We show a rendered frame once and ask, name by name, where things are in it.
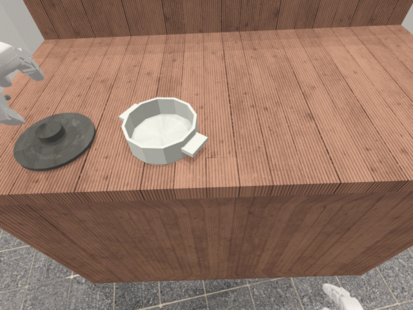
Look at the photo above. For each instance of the pot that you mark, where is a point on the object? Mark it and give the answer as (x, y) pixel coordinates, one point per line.
(160, 131)

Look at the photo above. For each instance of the table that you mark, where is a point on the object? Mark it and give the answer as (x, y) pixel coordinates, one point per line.
(308, 167)

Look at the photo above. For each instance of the left robot hand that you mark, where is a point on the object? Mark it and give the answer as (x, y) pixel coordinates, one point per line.
(12, 59)

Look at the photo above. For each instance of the lid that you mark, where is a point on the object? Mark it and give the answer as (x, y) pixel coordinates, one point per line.
(34, 155)

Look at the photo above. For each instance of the right robot hand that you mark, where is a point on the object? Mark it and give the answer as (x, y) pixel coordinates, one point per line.
(341, 297)

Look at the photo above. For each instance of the knob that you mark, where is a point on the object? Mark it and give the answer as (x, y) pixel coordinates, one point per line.
(50, 131)

